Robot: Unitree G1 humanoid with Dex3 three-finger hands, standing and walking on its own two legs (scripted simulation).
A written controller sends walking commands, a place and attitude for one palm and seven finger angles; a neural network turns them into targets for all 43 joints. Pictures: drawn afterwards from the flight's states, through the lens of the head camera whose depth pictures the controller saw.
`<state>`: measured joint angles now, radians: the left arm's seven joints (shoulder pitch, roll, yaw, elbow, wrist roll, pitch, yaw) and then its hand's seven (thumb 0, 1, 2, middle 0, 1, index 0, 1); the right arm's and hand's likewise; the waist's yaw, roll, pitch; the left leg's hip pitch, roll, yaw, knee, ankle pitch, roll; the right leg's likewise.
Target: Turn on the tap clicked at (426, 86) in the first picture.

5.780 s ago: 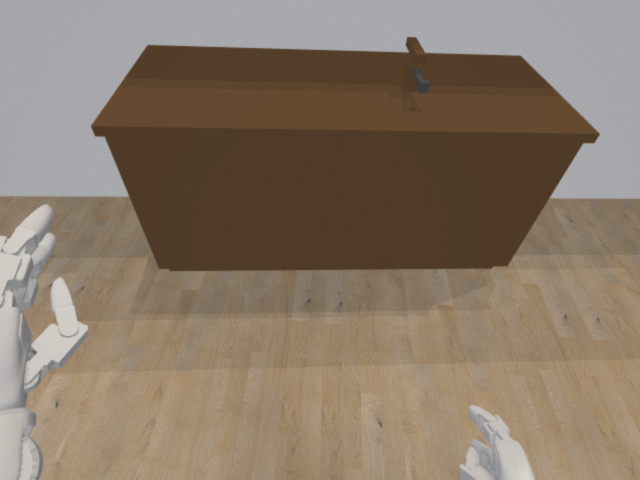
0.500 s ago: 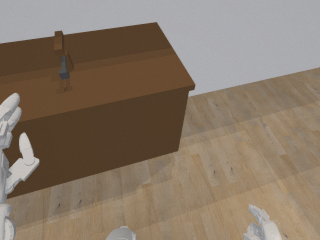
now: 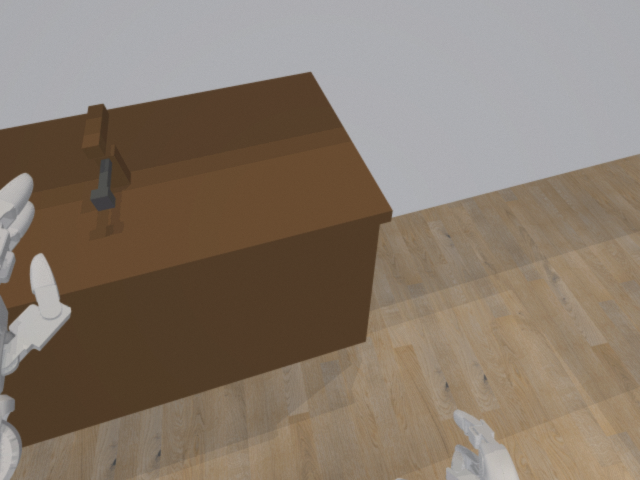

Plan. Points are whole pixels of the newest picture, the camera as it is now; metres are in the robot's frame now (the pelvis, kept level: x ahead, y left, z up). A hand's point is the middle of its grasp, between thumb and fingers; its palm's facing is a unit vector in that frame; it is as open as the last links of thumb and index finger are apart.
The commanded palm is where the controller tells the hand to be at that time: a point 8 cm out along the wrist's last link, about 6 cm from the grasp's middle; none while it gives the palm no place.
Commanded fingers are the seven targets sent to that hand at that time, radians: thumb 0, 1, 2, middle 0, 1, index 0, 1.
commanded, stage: take the last steps up to it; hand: left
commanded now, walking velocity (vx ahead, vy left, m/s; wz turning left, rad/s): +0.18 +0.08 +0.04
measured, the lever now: (103, 199) +0.52 +0.42 +0.02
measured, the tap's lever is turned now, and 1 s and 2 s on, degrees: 0 0 0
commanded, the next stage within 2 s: come to a stop and stand still in 0.22 s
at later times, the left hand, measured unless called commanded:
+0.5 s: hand (64, 246) +0.28 +0.27 +0.19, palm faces +0.46 -0.82 -0.35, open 7.4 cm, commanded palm +0.23 +0.29 +0.19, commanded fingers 0.00 0.90 0.90 -0.20 -0.30 -0.20 -0.30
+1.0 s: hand (108, 298) +0.25 +0.23 +0.15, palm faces +0.26 -0.91 -0.33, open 7.4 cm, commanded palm +0.21 +0.28 +0.19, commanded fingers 0.00 0.90 0.90 -0.20 -0.30 -0.20 -0.30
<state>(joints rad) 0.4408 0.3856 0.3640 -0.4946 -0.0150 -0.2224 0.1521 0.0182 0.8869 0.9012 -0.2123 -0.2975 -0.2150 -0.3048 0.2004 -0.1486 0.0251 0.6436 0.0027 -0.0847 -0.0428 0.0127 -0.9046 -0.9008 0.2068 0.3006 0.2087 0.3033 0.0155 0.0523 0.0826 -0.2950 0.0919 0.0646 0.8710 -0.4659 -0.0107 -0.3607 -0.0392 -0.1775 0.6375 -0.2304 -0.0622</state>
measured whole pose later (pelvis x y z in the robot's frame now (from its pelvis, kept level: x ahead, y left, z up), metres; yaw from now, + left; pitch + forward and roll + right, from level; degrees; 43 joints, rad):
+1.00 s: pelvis +0.03 +0.01 +0.02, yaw -4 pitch -2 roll -1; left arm 0.48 0.33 0.27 -0.42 -0.03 -0.20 0.08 0.02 0.89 0.90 -0.21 -0.30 -0.21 -0.30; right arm 0.24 -0.25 -0.02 0.59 0.01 -0.13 -0.04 0.02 -0.91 -0.90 0.20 0.30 0.20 0.30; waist 0.03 -0.04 0.04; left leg -0.27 0.01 0.03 0.49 -0.22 0.02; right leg -0.25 0.03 -0.03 0.44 -0.18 -0.02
